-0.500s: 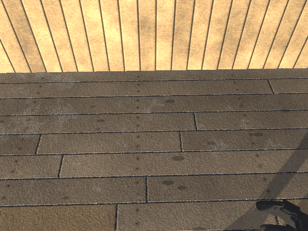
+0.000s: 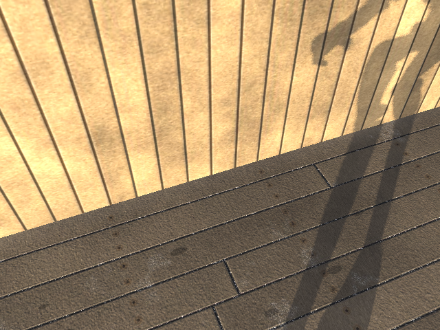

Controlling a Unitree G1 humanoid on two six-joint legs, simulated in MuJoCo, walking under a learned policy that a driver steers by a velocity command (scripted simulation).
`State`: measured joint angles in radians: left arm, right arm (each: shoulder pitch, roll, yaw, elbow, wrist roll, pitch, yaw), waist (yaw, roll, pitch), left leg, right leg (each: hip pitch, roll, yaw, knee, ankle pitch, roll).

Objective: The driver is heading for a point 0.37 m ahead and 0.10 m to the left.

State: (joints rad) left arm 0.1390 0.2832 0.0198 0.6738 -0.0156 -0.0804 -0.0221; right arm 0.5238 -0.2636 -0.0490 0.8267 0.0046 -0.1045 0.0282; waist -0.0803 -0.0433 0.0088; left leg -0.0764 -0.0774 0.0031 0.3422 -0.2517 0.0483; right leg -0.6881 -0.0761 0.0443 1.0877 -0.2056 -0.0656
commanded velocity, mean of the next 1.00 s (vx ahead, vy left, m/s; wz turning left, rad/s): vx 0.39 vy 0.00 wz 0.03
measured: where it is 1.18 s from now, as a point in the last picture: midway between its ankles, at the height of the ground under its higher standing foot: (212, 327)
